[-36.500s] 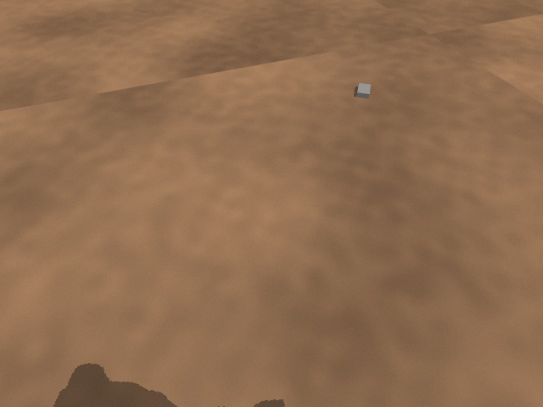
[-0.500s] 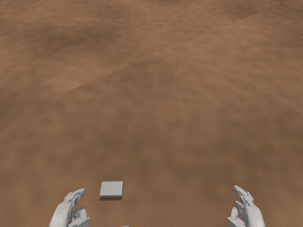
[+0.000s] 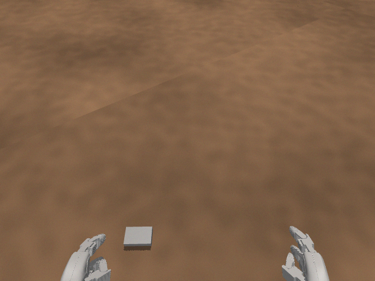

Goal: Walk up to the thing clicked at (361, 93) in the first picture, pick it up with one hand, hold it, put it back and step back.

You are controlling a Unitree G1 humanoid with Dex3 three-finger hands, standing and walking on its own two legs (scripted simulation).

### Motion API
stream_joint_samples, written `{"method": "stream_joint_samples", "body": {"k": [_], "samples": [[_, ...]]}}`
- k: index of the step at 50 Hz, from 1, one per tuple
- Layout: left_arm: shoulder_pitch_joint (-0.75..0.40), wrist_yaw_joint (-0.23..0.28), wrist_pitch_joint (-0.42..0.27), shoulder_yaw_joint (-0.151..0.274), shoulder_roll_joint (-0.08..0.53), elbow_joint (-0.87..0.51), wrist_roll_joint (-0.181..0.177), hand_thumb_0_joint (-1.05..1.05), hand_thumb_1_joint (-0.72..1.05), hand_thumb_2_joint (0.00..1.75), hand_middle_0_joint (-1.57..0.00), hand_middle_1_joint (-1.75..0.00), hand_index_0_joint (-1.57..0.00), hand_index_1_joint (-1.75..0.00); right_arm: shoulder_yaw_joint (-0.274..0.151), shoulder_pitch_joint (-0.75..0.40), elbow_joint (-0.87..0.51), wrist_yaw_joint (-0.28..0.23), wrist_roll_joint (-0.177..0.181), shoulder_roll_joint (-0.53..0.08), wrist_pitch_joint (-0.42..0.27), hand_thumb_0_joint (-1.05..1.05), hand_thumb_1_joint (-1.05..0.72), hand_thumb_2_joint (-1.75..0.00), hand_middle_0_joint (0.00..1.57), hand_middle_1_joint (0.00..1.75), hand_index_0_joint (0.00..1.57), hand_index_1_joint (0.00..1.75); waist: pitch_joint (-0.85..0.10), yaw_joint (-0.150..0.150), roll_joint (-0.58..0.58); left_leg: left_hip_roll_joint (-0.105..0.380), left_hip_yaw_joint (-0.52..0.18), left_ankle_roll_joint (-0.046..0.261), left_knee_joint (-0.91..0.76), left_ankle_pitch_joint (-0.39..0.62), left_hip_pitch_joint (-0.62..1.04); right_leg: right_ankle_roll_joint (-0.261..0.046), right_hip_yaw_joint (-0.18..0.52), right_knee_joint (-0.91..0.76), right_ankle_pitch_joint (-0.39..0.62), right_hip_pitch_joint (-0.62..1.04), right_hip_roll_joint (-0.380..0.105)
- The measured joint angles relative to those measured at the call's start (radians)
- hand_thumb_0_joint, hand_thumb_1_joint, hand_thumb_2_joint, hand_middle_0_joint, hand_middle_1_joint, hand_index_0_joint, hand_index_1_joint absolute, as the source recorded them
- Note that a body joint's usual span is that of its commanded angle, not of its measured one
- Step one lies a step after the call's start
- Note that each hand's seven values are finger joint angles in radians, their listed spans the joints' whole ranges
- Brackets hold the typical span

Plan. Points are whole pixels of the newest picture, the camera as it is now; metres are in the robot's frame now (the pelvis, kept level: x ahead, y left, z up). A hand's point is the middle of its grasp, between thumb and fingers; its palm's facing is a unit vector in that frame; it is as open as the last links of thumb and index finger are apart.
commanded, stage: home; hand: left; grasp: from above
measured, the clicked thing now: (138, 236) +0.46 +0.25 -0.70
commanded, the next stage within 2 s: stand in 0.86 s
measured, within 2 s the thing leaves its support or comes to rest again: neither
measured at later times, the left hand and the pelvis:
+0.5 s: hand (111, 277) +0.16 +0.17 -0.05, palm faces +0.04 -0.98 -0.19, open 7.4 cm; pelvis +0.00 -0.01 +0.00, yaw +0 degrees
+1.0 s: hand (109, 275) +0.17 +0.18 -0.06, palm faces +0.02 -0.97 -0.24, open 7.4 cm; pelvis +0.00 -0.01 +0.00, yaw +0 degrees
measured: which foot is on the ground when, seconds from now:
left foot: down 0.00-1.00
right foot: down 0.00-1.00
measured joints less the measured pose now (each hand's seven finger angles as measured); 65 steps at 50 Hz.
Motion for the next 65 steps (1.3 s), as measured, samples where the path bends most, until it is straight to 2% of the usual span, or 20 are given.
{"method": "stream_joint_samples", "body": {"k": [48,49,51,53,58,65], "samples": [[0.006,-0.001,-0.006,0.001,0.0,0.001,-0.007,0.01,0.9,0.9,-0.2,-0.3,-0.2,-0.3,-0.006,0.008,-0.004,-0.003,0.005,-0.002,0.005,0.02,-0.9,-0.9,0.21,0.3,0.2,0.3,0.001,-0.001,0.001,0.002,-0.003,-0.007,0.004,-0.001,-0.009,-0.007,-0.001,0.014,-0.007,-0.014,0.003],[-0.021,0.004,-0.057,-0.01,0.006,0.05,0.015,0.01,0.9,0.9,-0.2,-0.3,-0.2,-0.3,-0.014,-0.004,0.015,0.005,-0.022,-0.003,0.011,0.02,-0.9,-0.9,0.21,0.3,0.2,0.3,0.03,0.005,-0.004,-0.002,-0.002,-0.005,-0.003,0.002,0.014,-0.007,-0.001,0.011,-0.007,0.009,-0.001],[-0.125,0.012,-0.192,-0.028,0.026,0.241,0.063,0.01,0.9,0.9,-0.21,-0.3,-0.2,-0.3,-0.016,-0.047,0.097,0.05,-0.071,-0.022,0.07,0.02,-0.9,-0.9,0.21,0.3,0.2,0.3,0.094,0.032,-0.029,-0.017,0.011,0.001,-0.039,0.02,0.081,-0.009,0.01,-0.002,-0.002,0.064,-0.017],[-0.204,0.015,-0.273,-0.025,0.041,0.409,0.09,0.01,0.9,0.9,-0.21,-0.3,-0.2,-0.3,-0.012,-0.081,0.166,0.096,-0.092,-0.045,0.131,0.01,-0.9,-0.9,0.21,0.3,0.2,0.3,0.13,0.05,-0.047,-0.028,0.021,0.005,-0.077,0.039,0.127,-0.01,0.018,-0.022,0.009,0.101,-0.027],[-0.264,0.017,-0.362,0.003,0.073,0.659,0.097,0.01,0.9,0.9,-0.21,-0.3,-0.2,-0.3,-0.048,-0.102,0.254,0.154,-0.063,-0.07,0.187,0.02,-0.9,-0.9,0.21,0.3,0.2,0.3,0.182,0.063,-0.061,-0.041,0.036,0.01,-0.154,0.076,0.215,-0.001,0.029,-0.079,0.036,0.176,-0.041],[-0.252,0.019,-0.413,0.022,0.081,0.891,0.098,0.01,0.9,0.9,-0.2,-0.3,-0.2,-0.3,-0.082,-0.087,0.34,0.167,-0.056,-0.085,0.221,0.01,-0.9,-0.9,0.21,0.3,0.2,0.3,0.196,0.06,-0.052,-0.046,0.037,0.019,-0.237,0.112,0.307,0.009,0.024,-0.177,0.08,0.276,-0.044]]}}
